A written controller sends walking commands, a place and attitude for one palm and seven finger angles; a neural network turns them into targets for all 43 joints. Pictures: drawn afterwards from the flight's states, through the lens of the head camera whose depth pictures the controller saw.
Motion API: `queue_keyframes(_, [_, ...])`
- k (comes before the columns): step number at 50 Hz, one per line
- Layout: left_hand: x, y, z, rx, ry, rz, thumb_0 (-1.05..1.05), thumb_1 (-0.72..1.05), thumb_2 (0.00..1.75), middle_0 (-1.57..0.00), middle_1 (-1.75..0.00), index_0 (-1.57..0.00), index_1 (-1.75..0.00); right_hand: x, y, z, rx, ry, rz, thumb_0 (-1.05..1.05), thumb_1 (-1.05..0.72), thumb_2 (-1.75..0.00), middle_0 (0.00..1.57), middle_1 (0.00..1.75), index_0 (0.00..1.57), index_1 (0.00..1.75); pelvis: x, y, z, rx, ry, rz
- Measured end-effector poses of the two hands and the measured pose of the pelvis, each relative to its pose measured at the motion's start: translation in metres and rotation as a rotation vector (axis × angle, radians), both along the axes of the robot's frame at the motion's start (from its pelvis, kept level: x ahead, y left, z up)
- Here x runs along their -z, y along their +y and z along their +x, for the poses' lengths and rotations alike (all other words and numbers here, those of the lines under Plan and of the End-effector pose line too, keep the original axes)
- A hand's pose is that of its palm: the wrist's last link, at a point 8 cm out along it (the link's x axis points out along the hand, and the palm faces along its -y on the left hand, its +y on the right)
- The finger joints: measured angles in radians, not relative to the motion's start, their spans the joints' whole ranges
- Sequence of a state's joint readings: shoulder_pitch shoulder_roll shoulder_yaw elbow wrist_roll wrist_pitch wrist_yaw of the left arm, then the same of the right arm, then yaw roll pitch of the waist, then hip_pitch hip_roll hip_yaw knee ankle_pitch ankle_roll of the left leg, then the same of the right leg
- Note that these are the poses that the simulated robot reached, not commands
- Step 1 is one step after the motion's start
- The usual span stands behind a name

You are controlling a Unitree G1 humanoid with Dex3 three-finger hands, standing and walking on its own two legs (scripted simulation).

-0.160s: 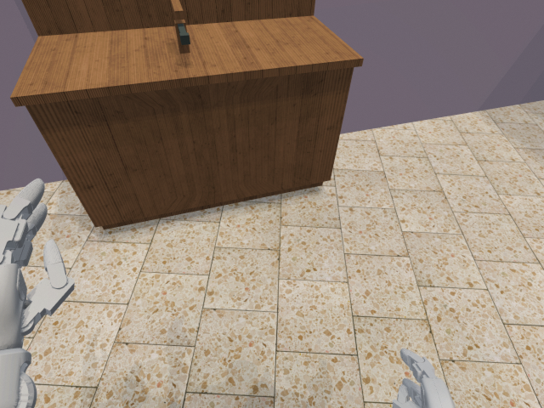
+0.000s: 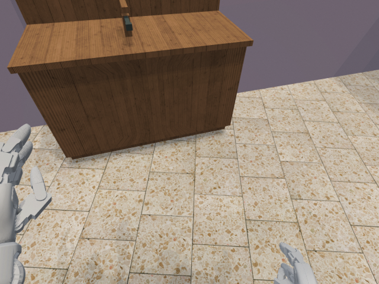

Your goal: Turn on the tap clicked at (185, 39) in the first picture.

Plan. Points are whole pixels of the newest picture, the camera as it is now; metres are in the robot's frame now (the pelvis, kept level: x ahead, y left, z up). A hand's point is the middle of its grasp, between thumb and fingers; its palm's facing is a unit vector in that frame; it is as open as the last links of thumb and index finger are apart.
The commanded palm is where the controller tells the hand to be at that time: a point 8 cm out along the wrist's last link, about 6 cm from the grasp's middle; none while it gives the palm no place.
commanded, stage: stand and wait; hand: left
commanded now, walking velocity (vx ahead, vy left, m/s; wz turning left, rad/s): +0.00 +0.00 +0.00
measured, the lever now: (129, 26) +1.14 +0.36 +0.07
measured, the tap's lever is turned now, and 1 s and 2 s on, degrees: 0 0 0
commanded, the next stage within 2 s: look at it before walking up in 0.10 s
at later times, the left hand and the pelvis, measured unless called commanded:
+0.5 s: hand (47, 196) +0.21 +0.24 +0.15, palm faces +0.42 -0.83 -0.36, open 7.4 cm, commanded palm +0.16 +0.28 +0.18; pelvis +0.00 +0.00 +0.00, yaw +0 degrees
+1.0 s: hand (73, 134) +0.34 +0.25 +0.17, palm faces +0.43 -0.81 -0.40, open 7.4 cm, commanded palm +0.27 +0.29 +0.18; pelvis +0.12 +0.00 -0.01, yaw +1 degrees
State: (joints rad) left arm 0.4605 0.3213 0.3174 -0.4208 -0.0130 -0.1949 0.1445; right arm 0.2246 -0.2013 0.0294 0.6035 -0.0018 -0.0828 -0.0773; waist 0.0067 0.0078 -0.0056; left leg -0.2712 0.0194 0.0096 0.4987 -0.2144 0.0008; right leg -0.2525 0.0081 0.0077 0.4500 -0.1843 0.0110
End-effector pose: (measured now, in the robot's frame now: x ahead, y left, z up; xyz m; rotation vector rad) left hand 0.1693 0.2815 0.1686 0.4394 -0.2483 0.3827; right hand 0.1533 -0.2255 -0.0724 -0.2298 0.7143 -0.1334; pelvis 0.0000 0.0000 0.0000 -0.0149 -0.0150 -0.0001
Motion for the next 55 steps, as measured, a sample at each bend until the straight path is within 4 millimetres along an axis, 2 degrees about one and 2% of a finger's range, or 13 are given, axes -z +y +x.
queue_keyframes(21, [0.002, 0.000, -0.002, -0.001, 0.002, 0.001, 0.01, 0.89, 0.89, -0.21, -0.30, -0.21, -0.30, 0.003, -0.002, -0.006, 0.007, 0.011, -0.002, 0.02, -0.90, -0.90, 0.20, 0.30, 0.20, 0.30, 0.001, 0.000, -0.001, 0.001, -0.001, 0.001])
queue_keyframes(31, [-0.001, 0.005, 0.011, -0.036, -0.051, 0.028, 0.01, 0.88, 0.89, -0.21, -0.30, -0.21, -0.30, 0.017, -0.007, 0.002, 0.032, 0.040, -0.019, 0.02, -0.90, -0.90, 0.20, 0.30, 0.20, 0.30, 0.011, -0.001, 0.019, -0.020, 0.000, -0.001])
queue_keyframes(39, [0.004, 0.002, 0.047, -0.046, -0.069, 0.033, 0.01, 0.89, 0.89, -0.21, -0.30, -0.21, -0.30, 0.034, -0.008, 0.028, 0.016, 0.100, -0.009, 0.02, -0.90, -0.90, 0.20, 0.30, 0.20, 0.30, 0.018, -0.004, 0.056, -0.046, 0.020, 0.000])
queue_keyframes(43, [0.005, 0.010, 0.070, -0.035, -0.092, 0.040, 0.01, 0.88, 0.89, -0.22, -0.30, -0.21, -0.30, 0.036, -0.004, 0.052, 0.004, 0.137, -0.030, 0.02, -0.90, -0.90, 0.20, 0.30, 0.20, 0.30, 0.021, 0.003, 0.079, -0.057, 0.013, 0.025])
queue_keyframes(47, [-0.001, 0.015, 0.099, -0.028, -0.064, 0.060, 0.01, 0.88, 0.89, -0.21, -0.30, -0.21, -0.30, 0.028, 0.005, 0.081, 0.030, 0.099, 0.001, 0.02, -0.90, -0.90, 0.20, 0.30, 0.20, 0.30, 0.015, 0.007, 0.101, -0.030, 0.016, 0.025])
queue_keyframes(51, [-0.015, 0.003, 0.132, 0.018, -0.054, 0.080, 0.01, 0.89, 0.89, -0.21, -0.30, -0.21, -0.30, 0.019, 0.013, 0.108, 0.030, 0.087, 0.053, 0.02, -0.90, -0.90, 0.20, 0.30, 0.20, 0.30, 0.004, 0.002, 0.127, -0.021, 0.029, -0.001])
queue_keyframes(55, [-0.021, -0.012, 0.164, 0.047, -0.028, 0.121, 0.01, 0.89, 0.89, -0.21, -0.30, -0.21, -0.30, 0.020, 0.010, 0.136, 0.027, 0.087, 0.073, 0.01, -0.90, -0.90, 0.21, 0.30, 0.20, 0.30, 0.002, -0.008, 0.158, -0.014, 0.032, -0.008])
